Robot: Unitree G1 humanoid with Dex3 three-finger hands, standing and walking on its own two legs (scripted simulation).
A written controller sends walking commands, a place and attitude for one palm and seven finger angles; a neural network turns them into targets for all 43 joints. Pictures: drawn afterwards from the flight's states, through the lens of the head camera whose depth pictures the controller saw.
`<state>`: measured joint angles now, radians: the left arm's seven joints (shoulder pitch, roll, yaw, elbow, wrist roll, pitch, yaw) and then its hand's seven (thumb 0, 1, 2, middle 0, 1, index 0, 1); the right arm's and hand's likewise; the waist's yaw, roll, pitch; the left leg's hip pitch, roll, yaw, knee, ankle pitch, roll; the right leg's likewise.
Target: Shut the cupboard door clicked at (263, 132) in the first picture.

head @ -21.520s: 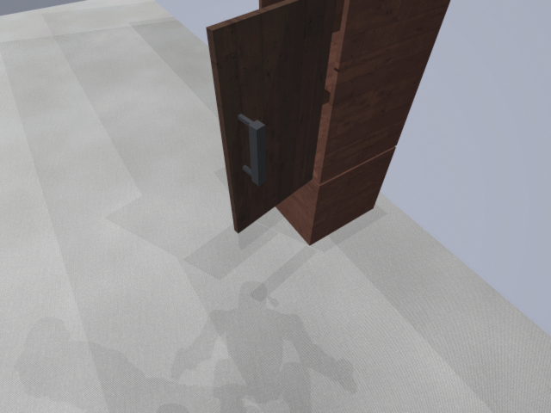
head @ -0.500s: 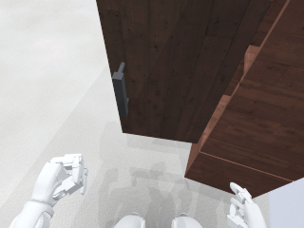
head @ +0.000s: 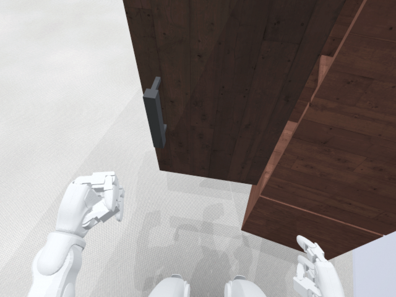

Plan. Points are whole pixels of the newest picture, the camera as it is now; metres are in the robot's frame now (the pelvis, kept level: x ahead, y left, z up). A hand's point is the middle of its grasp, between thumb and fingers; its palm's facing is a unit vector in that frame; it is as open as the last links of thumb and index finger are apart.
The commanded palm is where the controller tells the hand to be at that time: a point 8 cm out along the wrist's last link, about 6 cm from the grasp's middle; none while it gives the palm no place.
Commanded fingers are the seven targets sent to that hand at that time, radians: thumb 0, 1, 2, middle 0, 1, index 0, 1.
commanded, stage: bring the fist close to the handle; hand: left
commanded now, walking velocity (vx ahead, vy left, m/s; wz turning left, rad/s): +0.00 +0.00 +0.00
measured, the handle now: (158, 114) +0.49 +0.13 +0.06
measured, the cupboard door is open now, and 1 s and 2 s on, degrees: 100 100 85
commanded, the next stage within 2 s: push the door shut along its arc in 1.14 s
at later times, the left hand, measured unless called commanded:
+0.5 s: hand (151, 169) +0.34 +0.12 +0.06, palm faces -0.14 -0.99 -0.02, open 3.1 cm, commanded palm +0.34 +0.18 +0.06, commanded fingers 0.00 0.90 0.90 -1.30 -1.50 -1.30 -1.50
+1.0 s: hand (165, 149) +0.39 +0.10 +0.06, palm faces -0.10 -0.99 -0.04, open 3.1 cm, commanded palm +0.37 +0.15 +0.06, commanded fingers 0.00 0.90 0.90 -1.30 -1.50 -1.30 -1.50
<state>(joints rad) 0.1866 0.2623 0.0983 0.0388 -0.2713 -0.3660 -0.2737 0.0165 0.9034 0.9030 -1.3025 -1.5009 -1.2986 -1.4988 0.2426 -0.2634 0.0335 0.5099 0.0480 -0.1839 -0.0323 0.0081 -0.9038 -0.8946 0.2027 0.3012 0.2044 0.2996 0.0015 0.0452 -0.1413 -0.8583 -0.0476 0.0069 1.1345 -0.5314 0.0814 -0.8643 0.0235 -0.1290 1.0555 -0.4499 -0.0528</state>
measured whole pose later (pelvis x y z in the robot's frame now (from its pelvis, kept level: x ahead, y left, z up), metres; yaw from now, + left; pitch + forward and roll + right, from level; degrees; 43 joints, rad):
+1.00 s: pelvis +0.01 -0.02 +0.01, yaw -2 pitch +16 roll +0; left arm -0.32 0.21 0.10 0.59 -0.17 -0.38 -0.12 0.02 0.90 0.90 -1.30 -1.50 -1.30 -1.50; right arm 0.30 -0.26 0.01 0.59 0.05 -0.01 0.01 0.01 -0.91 -0.89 0.20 0.30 0.20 0.30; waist -0.05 0.03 -0.15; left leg -0.81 -0.04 0.06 1.02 -0.50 0.06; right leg -0.86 0.04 -0.07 1.00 -0.43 -0.07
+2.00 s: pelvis +0.00 -0.01 +0.00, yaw -2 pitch +22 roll -2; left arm -0.86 0.36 0.17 1.10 -0.14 -0.41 -0.30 0.02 0.90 0.90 -1.30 -1.50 -1.30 -1.50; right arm 0.35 -0.29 0.02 0.65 0.04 0.01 0.00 0.00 -0.91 -0.89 0.20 0.30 0.20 0.30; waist -0.15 0.03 -0.12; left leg -0.99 -0.03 0.04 1.12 -0.50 0.08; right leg -1.02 0.04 -0.10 1.06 -0.42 -0.06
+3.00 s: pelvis +0.01 -0.02 -0.03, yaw -3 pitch +28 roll -3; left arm -1.28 0.49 0.15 1.31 -0.08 -0.23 -0.41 0.01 0.92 0.95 -1.30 -1.50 -1.30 -1.50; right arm 0.39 -0.28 0.04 0.67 0.00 -0.01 -0.01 0.00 -0.91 -0.89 0.20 0.30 0.20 0.30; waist -0.25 0.05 -0.11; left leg -1.16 0.00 0.02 1.23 -0.56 0.06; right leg -1.18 0.06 -0.12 1.14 -0.45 -0.08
